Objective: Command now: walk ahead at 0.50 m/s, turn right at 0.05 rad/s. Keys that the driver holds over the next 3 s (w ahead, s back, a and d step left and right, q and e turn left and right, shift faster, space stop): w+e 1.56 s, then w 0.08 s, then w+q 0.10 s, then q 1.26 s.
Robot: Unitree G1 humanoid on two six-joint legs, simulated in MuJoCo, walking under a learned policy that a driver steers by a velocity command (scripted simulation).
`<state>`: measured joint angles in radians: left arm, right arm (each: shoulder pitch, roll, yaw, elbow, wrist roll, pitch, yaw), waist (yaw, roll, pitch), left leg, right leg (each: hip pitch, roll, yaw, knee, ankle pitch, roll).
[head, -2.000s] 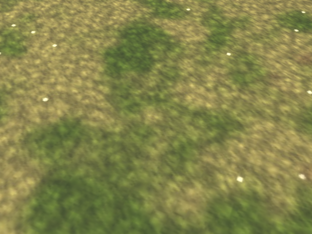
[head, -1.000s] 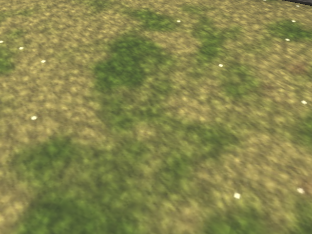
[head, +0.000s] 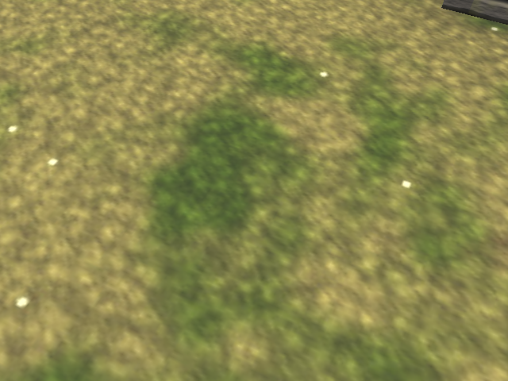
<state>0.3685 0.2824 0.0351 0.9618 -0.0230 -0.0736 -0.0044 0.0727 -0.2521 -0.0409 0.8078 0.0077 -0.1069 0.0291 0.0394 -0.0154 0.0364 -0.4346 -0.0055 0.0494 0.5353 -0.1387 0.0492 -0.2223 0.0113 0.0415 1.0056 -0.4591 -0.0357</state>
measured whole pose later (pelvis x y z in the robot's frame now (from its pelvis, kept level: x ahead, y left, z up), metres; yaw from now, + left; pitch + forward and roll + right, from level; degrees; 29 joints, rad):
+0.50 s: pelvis +0.28 -0.05 -0.01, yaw -13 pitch +2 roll +1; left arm 0.07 0.26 0.06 0.73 -0.03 -0.05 -0.05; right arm 0.31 -0.28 -0.06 0.93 0.00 -0.04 -0.03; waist -0.03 -0.01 0.05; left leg -0.02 0.06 0.19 0.71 -0.45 -0.02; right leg -0.52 0.02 -0.06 0.62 -0.14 -0.12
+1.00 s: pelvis +0.56 -0.10 +0.00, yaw -30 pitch +3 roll +1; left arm 0.37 0.30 0.08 0.76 -0.03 -0.03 0.02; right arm 0.05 -0.27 -0.05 0.71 -0.01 -0.13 0.02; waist 0.06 -0.02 0.00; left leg -0.45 -0.04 -0.01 0.53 -0.12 0.02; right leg -0.20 0.09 0.21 0.85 -0.52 -0.05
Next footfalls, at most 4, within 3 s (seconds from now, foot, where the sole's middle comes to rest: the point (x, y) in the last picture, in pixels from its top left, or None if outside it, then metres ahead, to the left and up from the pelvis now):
0.48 right None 0.41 -0.16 -0.77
0.96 left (292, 281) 0.74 -0.06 -0.77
1.48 right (423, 273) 0.78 -0.45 -0.77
1.96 left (437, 185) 1.12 -0.55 -0.77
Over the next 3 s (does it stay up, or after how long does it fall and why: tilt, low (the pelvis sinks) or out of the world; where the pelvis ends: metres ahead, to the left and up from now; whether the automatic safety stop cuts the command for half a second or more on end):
stays up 0.98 -0.54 0.01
